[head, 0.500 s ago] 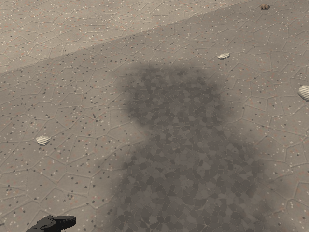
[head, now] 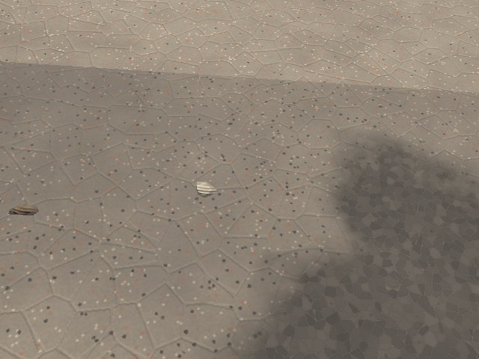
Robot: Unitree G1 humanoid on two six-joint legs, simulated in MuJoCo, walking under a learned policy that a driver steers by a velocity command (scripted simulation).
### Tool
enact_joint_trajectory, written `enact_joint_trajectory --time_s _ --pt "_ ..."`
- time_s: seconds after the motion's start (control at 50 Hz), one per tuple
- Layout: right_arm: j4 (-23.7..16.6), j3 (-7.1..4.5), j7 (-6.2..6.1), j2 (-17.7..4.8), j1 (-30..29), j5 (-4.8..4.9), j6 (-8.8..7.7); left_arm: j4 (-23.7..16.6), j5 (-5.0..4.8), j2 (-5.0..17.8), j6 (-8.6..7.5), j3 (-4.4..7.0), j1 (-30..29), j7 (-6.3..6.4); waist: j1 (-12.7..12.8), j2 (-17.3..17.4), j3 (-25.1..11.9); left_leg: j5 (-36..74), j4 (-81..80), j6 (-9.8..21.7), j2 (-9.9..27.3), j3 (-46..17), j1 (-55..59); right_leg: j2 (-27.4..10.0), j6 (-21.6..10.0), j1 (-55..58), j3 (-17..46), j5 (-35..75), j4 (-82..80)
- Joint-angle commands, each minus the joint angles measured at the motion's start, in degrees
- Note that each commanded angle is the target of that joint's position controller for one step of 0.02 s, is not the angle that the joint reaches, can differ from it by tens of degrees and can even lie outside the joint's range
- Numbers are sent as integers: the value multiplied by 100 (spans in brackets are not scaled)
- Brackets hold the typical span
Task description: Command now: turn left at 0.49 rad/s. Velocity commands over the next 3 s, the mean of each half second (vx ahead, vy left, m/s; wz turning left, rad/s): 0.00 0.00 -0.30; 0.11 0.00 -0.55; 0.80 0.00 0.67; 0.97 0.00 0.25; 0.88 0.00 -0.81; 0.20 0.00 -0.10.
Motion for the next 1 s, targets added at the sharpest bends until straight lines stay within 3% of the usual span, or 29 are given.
enact_joint_trajectory --time_s 0.02,0.08,0.12,0.14,0.16,0.18,0.22,0.26,0.3,0.34,0.4,0.42,0.44,0.46,0.48,0.5,0.52,0.56,0.64,0.72,0.78,0.82,0.84,0.86,0.88,0.9,0.92,0.96,1.0 --pt "-392 -198 42 -824 28 -58 -23 -388 -18 407 -86 44 -157 -55 -172 924 -887 1505 -548 894 1515 -1532 938 -114 -16 184 -41 -166 -276" --pt "-380 -41 104 -539 -160 -97 -26 -324 -19 402 -129 -1 117 -126 -133 883 -939 1918 -341 894 1558 -1468 919 -315 -123 741 -168 -228 -810" --pt "-211 170 156 -50 -205 -112 -83 -213 36 53 -183 -139 368 -228 93 735 -904 1251 -341 558 1268 -1051 570 -389 -267 1869 -241 1087 -2381" --pt "-77 157 175 -53 99 -188 -145 -264 110 212 -182 -135 230 -245 -108 484 -774 484 -231 297 952 -772 488 -517 -404 2076 102 1751 -2524" --pt "-61 85 169 -274 431 -289 -198 -460 136 800 -177 -34 -11 -218 -507 -359 -618 -494 269 16 418 -254 421 -1062 -757 1887 831 2726 -2484" --pt "-109 45 158 -349 394 -322 -237 -474 92 891 -158 -2 -251 -208 -639 -967 -463 -765 235 -282 200 179 671 -1347 -1324 1289 1288 2207 -2677" --pt "-186 -70 69 -592 -277 -199 -249 -519 -28 905 -121 65 -74 -182 -217 -1005 -276 -571 410 -366 193 465 647 -1209 -1309 1150 1663 1444 -2823" --pt "-269 -84 47 -380 -398 -131 -223 -554 -120 1095 -104 156 208 -122 -76 -1073 -296 -730 645 -374 67 576 253 -1230 -1443 1503 2050 1756 -2692" --pt "-276 -81 85 -147 -369 -80 -271 -604 -139 1033 -74 195 379 -62 -5 -1136 -492 -1300 817 -393 -38 561 -42 -1259 -1613 1965 2346 2388 -2540" --pt "-234 -95 123 -35 -266 -31 -339 -659 -176 999 -8 246 416 -32 5 -1084 -711 -1609 709 -414 -42 453 -197 -1263 -1647 2350 2584 2915 -2401" --pt "37 -179 192 -103 286 55 -395 -882 -293 905 197 275 -33 29 -272 -845 -998 -250 -690 -372 183 451 1050 -797 -1210 1757 2278 2410 -2028" --pt "70 -264 185 -384 412 7 -360 -974 -296 675 236 213 -39 29 -227 -316 -982 408 -987 -115 875 -81 1769 -393 -897 920 1838 1258 -1426" --pt "60 -364 186 -898 233 -159 -306 -1085 -272 538 205 179 247 4 96 1483 -700 1887 -1184 659 2122 -1520 2057 481 -470 -459 663 -972 -519" --pt "-125 -307 174 -642 -41 -285 -349 -940 -126 916 143 305 539 -28 155 1297 -684 2916 -1069 1209 2892 -1823 1904 102 -202 -672 540 -1870 927" --pt "-219 -213 122 -378 -267 -252 -361 -799 -146 1138 154 402 667 -69 252 720 -632 3100 -989 1188 2767 -1266 1745 -95 -87 -660 424 -1621 1658" --pt "-256 -183 78 -301 -484 -192 -361 -692 -174 1056 217 406 735 -69 336 407 -517 2806 -911 944 2351 -661 1645 -192 7 -667 292 -1242 1934" --pt "-233 -181 36 -312 -546 -102 -368 -681 -172 913 263 361 709 -73 294 389 -387 2687 -882 782 2093 -246 1732 -285 75 -913 210 -799 2077" --pt "-145 -191 -47 -416 -310 -105 -333 -833 -212 624 290 232 445 -135 76 612 -263 2998 -929 767 1853 370 1767 -413 196 -1070 -152 -362 1944" --pt "-7 -262 -75 -655 135 -153 -228 -1215 -198 474 280 107 -67 -241 -265 728 -399 2827 -1019 973 2125 711 2249 -662 290 -1036 -469 -247 1060" --pt "42 -350 46 -909 11 -72 -221 -1342 -142 463 318 88 -101 -324 -240 782 -437 2802 -978 910 2265 1212 1916 -682 118 -224 -795 -250 167" --pt "148 -372 193 -964 0 100 -280 -1372 -129 486 404 123 -34 -328 -153 905 -504 2947 -647 781 2328 1345 1840 -417 -125 453 -1005 -370 -702" --pt "215 -348 230 -911 -143 256 -320 -1254 -118 520 425 182 365 -332 162 873 -621 2872 0 458 2207 1570 1623 -193 -429 1366 -1099 420 -2002" --pt "371 -287 243 -705 181 246 -358 -1088 -114 723 422 276 815 -271 281 504 -943 2004 584 152 1960 1849 1048 -46 -665 2487 -988 910 -2493" --pt "243 -74 275 -210 138 -7 -403 -971 -168 1105 356 372 1537 -174 450 -657 -1377 -718 1958 -216 1520 2112 -556 -1119 -1107 4136 526 1320 -2424" --pt "-31 15 299 -128 -49 -64 -481 -947 -101 1460 184 365 1840 -153 575 -1639 -1531 -2871 3340 -476 768 1642 -2391 -2582 -2376 4393 2930 -880 -3146" --pt "13 -119 357 -563 -408 171 -541 -852 -85 1054 14 243 2059 -179 900 -882 -1254 -2580 3989 -391 1006 921 -2838 -2576 -2415 4069 2951 -2613 -3609" --pt "-39 -154 394 -673 -536 297 -556 -759 -98 998 -125 198 1785 -178 748 -1081 -686 -2053 4079 -234 1142 892 -3151 -2430 -2107 3693 2532 -3086 -3743" --pt "198 -186 367 -699 -265 160 -561 -747 -52 747 -312 83 1124 -153 354 -922 -138 -965 3796 -197 1308 688 -2963 -2026 -1642 2902 1599 -2376 -3887" --pt "368 -191 360 -605 37 194 -529 -735 61 620 -483 42 1014 -133 188 -876 25 -62 3878 -283 1186 490 -2781 -1848 -1379 2574 865 -1854 -4180"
